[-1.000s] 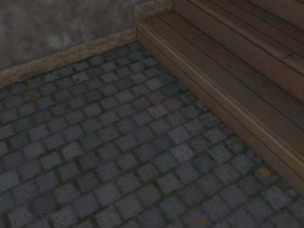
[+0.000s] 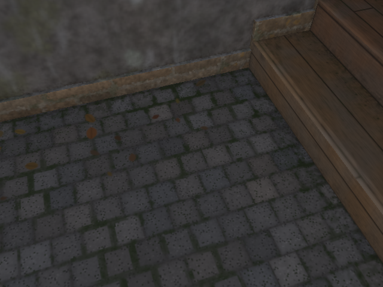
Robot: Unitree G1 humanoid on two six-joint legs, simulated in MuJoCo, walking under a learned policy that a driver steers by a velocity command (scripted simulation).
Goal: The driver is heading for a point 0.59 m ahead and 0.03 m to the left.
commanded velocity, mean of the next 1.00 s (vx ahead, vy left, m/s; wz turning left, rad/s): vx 0.40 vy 0.00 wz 0.31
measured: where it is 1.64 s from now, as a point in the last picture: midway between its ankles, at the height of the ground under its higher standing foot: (182, 269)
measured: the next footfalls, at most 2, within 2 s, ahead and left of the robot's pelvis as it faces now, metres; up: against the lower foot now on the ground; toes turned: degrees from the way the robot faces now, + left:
right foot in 0.34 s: +0.40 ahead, -0.12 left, +0.00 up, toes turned +15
left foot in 0.80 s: +0.56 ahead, +0.19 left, +0.00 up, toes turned +17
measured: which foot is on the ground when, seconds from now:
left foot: down 0.00-0.36, up 0.38-0.78, down 0.80-1.00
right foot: up 0.00-0.32, down 0.34-0.82, up 0.84-1.00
